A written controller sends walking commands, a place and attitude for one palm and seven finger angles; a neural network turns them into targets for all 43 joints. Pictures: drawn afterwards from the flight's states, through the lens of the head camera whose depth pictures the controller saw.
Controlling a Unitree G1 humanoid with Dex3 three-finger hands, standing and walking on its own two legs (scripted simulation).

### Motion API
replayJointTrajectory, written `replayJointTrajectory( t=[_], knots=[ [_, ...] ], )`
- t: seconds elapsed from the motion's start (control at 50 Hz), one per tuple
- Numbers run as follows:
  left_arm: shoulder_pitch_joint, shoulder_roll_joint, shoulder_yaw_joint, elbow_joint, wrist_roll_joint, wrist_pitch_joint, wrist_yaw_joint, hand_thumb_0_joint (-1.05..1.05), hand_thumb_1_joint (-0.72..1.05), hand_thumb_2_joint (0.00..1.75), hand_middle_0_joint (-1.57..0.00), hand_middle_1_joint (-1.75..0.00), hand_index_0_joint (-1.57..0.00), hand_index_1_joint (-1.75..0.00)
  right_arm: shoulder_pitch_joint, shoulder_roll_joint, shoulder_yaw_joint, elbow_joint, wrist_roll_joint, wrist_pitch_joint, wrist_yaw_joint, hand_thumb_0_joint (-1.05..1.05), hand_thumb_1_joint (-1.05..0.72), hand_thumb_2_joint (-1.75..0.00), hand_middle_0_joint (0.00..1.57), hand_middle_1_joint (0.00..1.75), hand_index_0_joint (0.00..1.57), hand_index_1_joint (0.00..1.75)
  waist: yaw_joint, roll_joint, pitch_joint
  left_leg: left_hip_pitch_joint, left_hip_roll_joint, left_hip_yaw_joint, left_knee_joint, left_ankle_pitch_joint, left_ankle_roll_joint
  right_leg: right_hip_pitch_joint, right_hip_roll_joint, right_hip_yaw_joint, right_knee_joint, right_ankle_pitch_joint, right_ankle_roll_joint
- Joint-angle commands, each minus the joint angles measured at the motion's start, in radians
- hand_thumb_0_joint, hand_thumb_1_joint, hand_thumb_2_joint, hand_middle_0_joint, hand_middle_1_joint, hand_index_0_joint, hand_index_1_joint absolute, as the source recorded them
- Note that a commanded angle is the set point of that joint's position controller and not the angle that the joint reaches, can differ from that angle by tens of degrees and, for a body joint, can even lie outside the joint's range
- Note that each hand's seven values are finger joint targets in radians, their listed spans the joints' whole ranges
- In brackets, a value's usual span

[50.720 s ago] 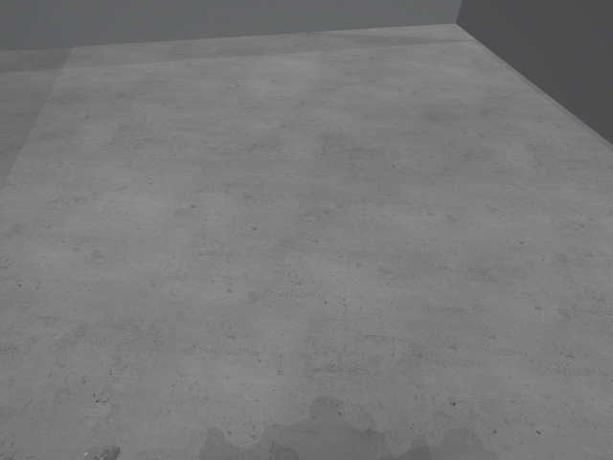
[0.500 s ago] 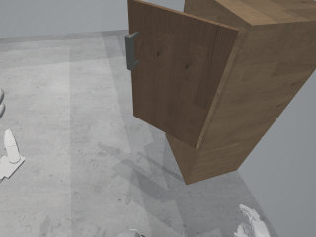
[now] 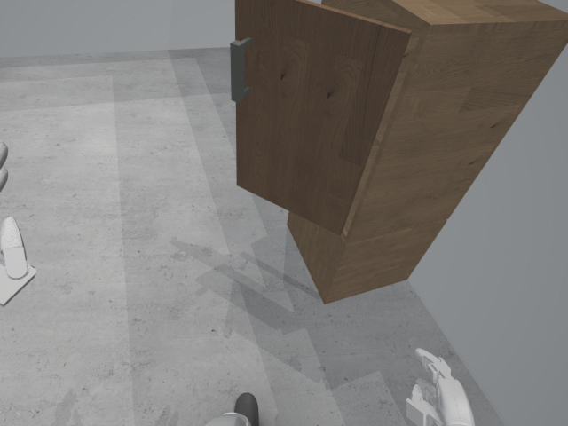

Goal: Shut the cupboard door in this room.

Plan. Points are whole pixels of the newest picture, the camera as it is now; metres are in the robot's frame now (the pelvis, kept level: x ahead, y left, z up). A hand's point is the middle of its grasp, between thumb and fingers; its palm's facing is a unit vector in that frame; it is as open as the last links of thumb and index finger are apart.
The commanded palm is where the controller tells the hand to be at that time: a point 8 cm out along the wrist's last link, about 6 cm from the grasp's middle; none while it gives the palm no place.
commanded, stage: stop stepping back and stand still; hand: left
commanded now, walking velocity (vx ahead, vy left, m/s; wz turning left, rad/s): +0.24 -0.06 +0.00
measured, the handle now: (242, 70) +0.86 +0.13 +0.09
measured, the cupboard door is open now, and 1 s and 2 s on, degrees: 40 40 40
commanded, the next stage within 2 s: let the arm hang, fingers relaxed in 1.22 s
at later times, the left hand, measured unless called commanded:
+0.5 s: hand out of the picture +0.13 +0.28 +0.19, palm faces +0.26 -0.80 -0.53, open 7.4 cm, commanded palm +0.09 +0.32 +0.19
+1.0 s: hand out of the picture +0.17 +0.30 +0.18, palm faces +0.33 -0.79 -0.51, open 7.4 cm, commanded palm +0.11 +0.35 +0.19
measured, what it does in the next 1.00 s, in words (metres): steps on the spot: left foot, then right foot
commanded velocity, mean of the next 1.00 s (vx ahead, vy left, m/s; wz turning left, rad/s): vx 0.10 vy -0.07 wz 0.00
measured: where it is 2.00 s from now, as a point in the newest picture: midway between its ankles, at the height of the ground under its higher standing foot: outside the picture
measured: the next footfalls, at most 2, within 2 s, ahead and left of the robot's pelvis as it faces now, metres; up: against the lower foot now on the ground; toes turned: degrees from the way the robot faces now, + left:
left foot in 0.18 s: +0.04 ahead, +0.12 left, +0.00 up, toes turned -4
right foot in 0.50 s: -0.07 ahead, -0.03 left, +0.00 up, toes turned -7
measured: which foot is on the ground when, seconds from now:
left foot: down 0.00-0.02, up 0.04-0.16, down 0.18-0.48, up 0.50-0.70, down 0.72-1.00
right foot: down 0.00-0.20, up 0.22-0.48, down 0.50-1.00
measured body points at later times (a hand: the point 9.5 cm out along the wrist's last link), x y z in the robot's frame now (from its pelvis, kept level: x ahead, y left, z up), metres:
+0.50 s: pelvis -0.09 +0.04 +0.02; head -0.10 +0.08 +0.46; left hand +0.11 +0.32 +0.22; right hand +0.01 -0.19 -0.07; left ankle +0.00 +0.13 -0.71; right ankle -0.15 -0.03 -0.72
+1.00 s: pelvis -0.05 +0.06 +0.01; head -0.03 +0.07 +0.46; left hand +0.15 +0.35 +0.21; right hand +0.09 -0.16 -0.08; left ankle -0.01 +0.19 -0.72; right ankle -0.11 -0.03 -0.72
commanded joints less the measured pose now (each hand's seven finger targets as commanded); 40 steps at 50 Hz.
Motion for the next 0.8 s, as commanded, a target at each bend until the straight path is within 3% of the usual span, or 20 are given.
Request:
replayJointTrajectory(
  t=[0.0, 0.02, 0.04, 0.08, 0.12, 0.16, 0.18, 0.22, 0.28, 0.36, 0.4, 0.44, 0.46, 0.5, 0.54, 0.66, 0.68, 0.72, 0.74, 0.78],
  knots=[
    [0.143, 0.203, 0.165, -0.364, -0.018, -0.043, 0.026, 0.0, 0.9, 0.9, -0.2, -0.3, -0.2, -0.3, -0.028, -0.149, -0.067, -0.133, 0.007, -0.032, 0.011, 0.0, -0.9, -0.9, 0.2, 0.3, 0.2, 0.3, 0.049, -0.209, -0.148, 0.385, -0.103, 0.008, 0.645, -0.374, -0.106, -0.478, -0.357, 0.367, -0.507, -0.244, -0.11],
    [0.077, 0.178, 0.13, -0.359, -0.006, -0.013, 0.032, 0.0, 0.9, 0.9, -0.2, -0.3, -0.2, -0.3, -0.022, -0.148, -0.065, -0.114, -0.001, -0.018, 0.008, 0.0, -0.9, -0.9, 0.2, 0.3, 0.2, 0.3, 0.038, -0.292, -0.079, 0.255, -0.069, -0.123, 0.901, -0.386, -0.088, -0.567, -0.467, 0.442, -0.504, -0.335, -0.202],
    [-0.007, 0.155, 0.115, -0.335, 0.0, 0.009, 0.047, 0.0, 0.9, 0.9, -0.2, -0.3, -0.2, -0.3, -0.042, -0.133, -0.043, -0.119, 0.002, -0.018, 0.0, 0.0, -0.9, -0.9, 0.2, 0.3, 0.2, 0.3, 0.016, -0.257, 0.001, 0.153, -0.003, -0.166, 0.9, -0.39, -0.07, -0.548, -0.443, 0.417, -0.493, -0.349, -0.196],
    [-0.134, 0.129, 0.08, -0.22, 0.022, 0.03, 0.074, 0.0, 0.9, 0.9, -0.2, -0.3, -0.2, -0.3, -0.04, -0.145, -0.023, -0.098, -0.012, -0.031, -0.026, 0.0, -0.9, -0.9, 0.2, 0.3, 0.2, 0.3, -0.006, -0.129, 0.041, 0.213, 0.056, -0.113, 0.516, -0.413, -0.037, -0.43, -0.336, 0.216, -0.388, -0.204, -0.096],
    [-0.26, 0.085, 0.015, -0.131, 0.04, 0.031, 0.092, 0.0, 0.9, 0.9, -0.2, -0.3, -0.2, -0.3, -0.01, -0.174, -0.025, -0.048, -0.002, -0.053, -0.04, 0.0, -0.9, -0.9, 0.2, 0.3, 0.2, 0.3, -0.011, 0.046, 0.049, 0.247, 0.008, -0.06, 0.173, -0.369, -0.022, -0.283, -0.253, 0.109, -0.204, -0.066, -0.042],
    [-0.322, 0.087, -0.009, -0.163, 0.047, 0.02, 0.096, 0.0, 0.9, 0.9, -0.2, -0.3, -0.2, -0.3, 0.0, -0.213, -0.041, -0.091, 0.021, -0.089, -0.051, 0.0, -0.9, -0.9, 0.2, 0.3, 0.2, 0.3, 0.004, 0.276, 0.06, 0.191, 0.173, -0.387, -0.147, -0.601, 0.055, -0.227, -0.114, 0.016, 0.108, 0.056, 0.035],
    [-0.284, 0.091, 0.006, -0.165, 0.059, 0.013, 0.091, 0.0, 0.9, 0.9, -0.2, -0.3, -0.2, -0.3, -0.018, -0.204, -0.041, -0.109, 0.019, -0.098, -0.048, 0.0, -0.9, -0.9, 0.2, 0.3, 0.2, 0.3, 0.029, 0.25, 0.026, 0.164, 0.231, -0.475, -0.202, -0.667, 0.088, -0.209, -0.064, 0.004, 0.227, 0.099, 0.05],
    [-0.178, 0.112, 0.024, -0.275, 0.052, 0.018, 0.068, 0.0, 0.9, 0.9, -0.2, -0.3, -0.2, -0.3, -0.048, -0.16, -0.026, -0.102, 0.004, -0.111, -0.015, 0.0, -0.9, -0.9, 0.2, 0.3, 0.2, 0.3, 0.012, 0.302, -0.02, 0.184, 0.249, -0.604, -0.329, -0.87, -0.011, -0.273, -0.059, 0.092, 0.423, 0.092, 0.032],
    [0.064, 0.122, 0.059, -0.397, 0.042, 0.018, 0.06, 0.0, 0.9, 0.9, -0.2, -0.3, -0.2, -0.3, -0.073, -0.142, -0.023, -0.125, -0.001, -0.092, 0.022, 0.0, -0.9, -0.9, 0.2, 0.3, 0.2, 0.3, 0.044, 0.156, -0.062, 0.146, 0.202, -0.394, -0.304, -0.73, -0.025, -0.151, -0.043, 0.026, 0.343, 0.172, 0.023],
    [0.166, 0.179, 0.128, -0.336, 0.032, 0.032, 0.078, 0.0, 0.9, 0.9, -0.2, -0.3, -0.2, -0.3, -0.045, -0.143, -0.017, -0.122, -0.014, -0.041, 0.003, 0.0, -0.9, -0.9, 0.2, 0.3, 0.2, 0.3, 0.034, 0.263, -0.077, 0.134, 0.159, -0.225, -0.286, -0.642, -0.025, 0.07, 0.011, -0.103, -0.004, 0.072, -0.003],
    [0.129, 0.161, 0.122, -0.262, 0.021, 0.053, 0.081, 0.0, 0.9, 0.9, -0.2, -0.3, -0.2, -0.3, -0.036, -0.137, -0.018, -0.117, -0.021, -0.018, -0.011, 0.0, -0.9, -0.9, 0.2, 0.3, 0.2, 0.3, 0.029, 0.228, -0.082, 0.048, 0.115, -0.174, -0.181, -0.604, -0.045, 0.246, 0.0, -0.098, -0.207, 0.055, -0.027],
    [0.091, 0.171, 0.135, -0.21, 0.025, 0.064, 0.077, 0.0, 0.9, 0.9, -0.2, -0.3, -0.2, -0.3, -0.003, -0.132, -0.031, -0.101, -0.017, 0.0, -0.014, 0.0, -0.9, -0.9, 0.2, 0.3, 0.2, 0.3, 0.022, 0.004, -0.088, -0.078, 0.027, -0.07, 0.204, -0.493, -0.042, 0.288, -0.202, 0.14, -0.314, 0.035, -0.117],
    [0.083, 0.194, 0.167, -0.181, 0.025, 0.059, 0.083, 0.0, 0.9, 0.9, -0.2, -0.3, -0.2, -0.3, 0.014, -0.131, -0.03, -0.102, -0.016, 0.002, -0.007, 0.0, -0.9, -0.9, 0.2, 0.3, 0.2, 0.3, 0.026, -0.148, -0.075, -0.126, -0.019, -0.049, 0.453, -0.4, -0.035, 0.197, -0.406, 0.434, -0.45, -0.052, -0.197],
    [-0.026, 0.178, 0.154, -0.17, 0.019, 0.009, 0.093, 0.0, 0.9, 0.9, -0.2, -0.3, -0.2, -0.3, 0.01, -0.143, -0.033, -0.091, -0.006, -0.027, -0.007, 0.0, -0.9, -0.9, 0.2, 0.3, 0.2, 0.3, 0.013, -0.2, -0.065, -0.21, 0.025, -0.093, 0.64, -0.406, -0.043, 0.2, -0.476, 0.407, -0.393, 0.153, -0.247],
    [0.008, 0.08, 0.056, -0.078, 0.031, 0.028, 0.081, 0.0, 0.9, 0.9, -0.2, -0.3, -0.2, -0.3, -0.001, -0.165, -0.049, -0.08, 0.008, -0.025, -0.009, 0.0, -0.9, -0.9, 0.2, 0.3, 0.2, 0.3, 0.014, -0.148, 0.031, -0.1, 0.045, -0.097, 0.619, -0.35, -0.038, -0.018, -0.409, 0.356, -0.399, -0.053, -0.206],
    [-0.123, 0.14, 0.057, -0.269, 0.046, -0.007, 0.1, 0.0, 0.9, 0.9, -0.2, -0.3, -0.2, -0.3, -0.051, -0.154, -0.031, -0.082, -0.001, -0.066, -0.046, 0.0, -0.9, -0.9, 0.2, 0.3, 0.2, 0.3, 0.023, -0.052, 0.058, 0.277, 0.005, 0.044, 0.179, -0.254, -0.018, -0.133, -0.287, 0.105, -0.253, 0.064, -0.107],
    [-0.106, 0.136, 0.063, -0.302, 0.042, -0.014, 0.098, 0.0, 0.9, 0.9, -0.2, -0.3, -0.2, -0.3, -0.033, -0.161, -0.035, -0.088, 0.001, -0.074, -0.047, 0.0, -0.9, -0.9, 0.2, 0.3, 0.2, 0.3, 0.018, 0.013, 0.032, 0.344, 0.032, -0.006, 0.102, -0.261, -0.004, -0.141, -0.245, 0.064, -0.142, 0.113, -0.074],
    [-0.079, 0.145, 0.109, -0.349, 0.031, -0.027, 0.098, 0.0, 0.9, 0.9, -0.2, -0.3, -0.2, -0.3, -0.034, -0.189, -0.042, -0.115, 0.005, -0.079, -0.041, 0.0, -0.9, -0.9, 0.2, 0.3, 0.2, 0.3, 0.027, 0.241, -0.029, 0.43, 0.216, -0.321, -0.016, -0.096, 0.077, -0.198, -0.096, -0.019, 0.099, 0.197, 0.021],
    [-0.045, 0.151, 0.125, -0.31, 0.023, -0.031, 0.087, 0.0, 0.9, 0.9, -0.2, -0.3, -0.2, -0.3, -0.029, -0.156, -0.03, -0.095, -0.005, -0.086, -0.034, 0.0, -0.9, -0.9, 0.2, 0.3, 0.2, 0.3, 0.013, 0.304, -0.048, 0.379, 0.257, -0.405, -0.108, -0.144, 0.091, -0.167, -0.089, 0.003, 0.159, 0.054, 0.029],
    [-0.018, 0.157, 0.147, -0.309, 0.028, -0.035, 0.078, 0.0, 0.9, 0.9, -0.2, -0.3, -0.2, -0.3, -0.032, -0.146, -0.029, -0.089, -0.012, -0.097, -0.019, 0.0, -0.9, -0.9, 0.2, 0.3, 0.2, 0.3, 0.028, 0.234, -0.033, 0.289, 0.266, -0.354, -0.115, -0.164, 0.094, -0.092, -0.112, 0.039, 0.102, 0.071, 0.036]
  ],
)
